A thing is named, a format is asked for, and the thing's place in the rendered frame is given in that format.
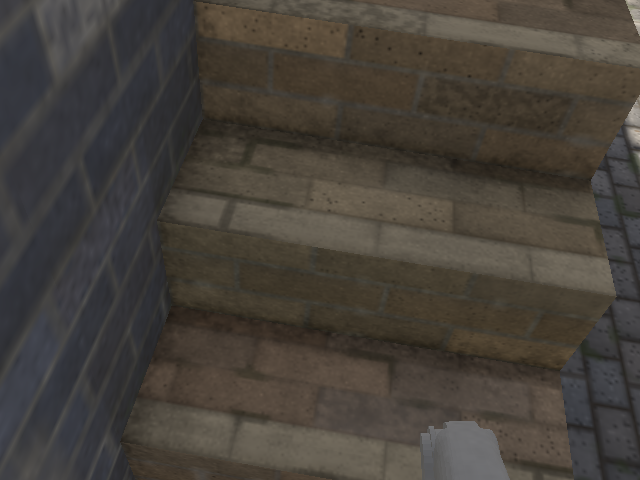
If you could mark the robot right shin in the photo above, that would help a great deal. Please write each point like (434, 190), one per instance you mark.
(493, 435)

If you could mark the robot right thigh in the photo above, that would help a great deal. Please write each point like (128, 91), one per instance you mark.
(460, 451)

